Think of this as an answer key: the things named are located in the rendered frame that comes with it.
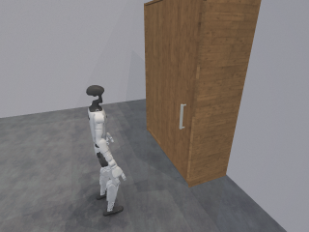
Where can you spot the right robot forearm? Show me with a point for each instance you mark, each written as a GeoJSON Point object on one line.
{"type": "Point", "coordinates": [106, 153]}

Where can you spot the handle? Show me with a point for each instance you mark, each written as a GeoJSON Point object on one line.
{"type": "Point", "coordinates": [181, 117]}

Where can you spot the robot right hand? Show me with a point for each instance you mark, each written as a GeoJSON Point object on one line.
{"type": "Point", "coordinates": [117, 172]}

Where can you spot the left robot thigh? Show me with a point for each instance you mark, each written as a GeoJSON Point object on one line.
{"type": "Point", "coordinates": [103, 171]}

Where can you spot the humanoid robot head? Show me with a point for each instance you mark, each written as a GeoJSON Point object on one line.
{"type": "Point", "coordinates": [95, 90]}

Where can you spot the wardrobe door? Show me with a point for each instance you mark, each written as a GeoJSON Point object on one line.
{"type": "Point", "coordinates": [181, 28]}
{"type": "Point", "coordinates": [154, 29]}

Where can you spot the robot right upper arm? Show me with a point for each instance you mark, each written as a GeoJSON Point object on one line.
{"type": "Point", "coordinates": [99, 121]}

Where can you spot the robot left hand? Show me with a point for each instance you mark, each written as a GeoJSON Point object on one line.
{"type": "Point", "coordinates": [108, 135]}

